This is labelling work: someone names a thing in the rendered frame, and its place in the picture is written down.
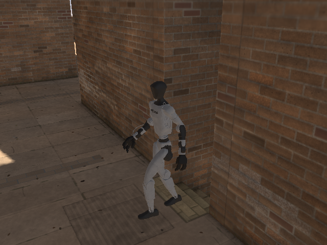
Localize stairs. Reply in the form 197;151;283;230
175;182;210;213

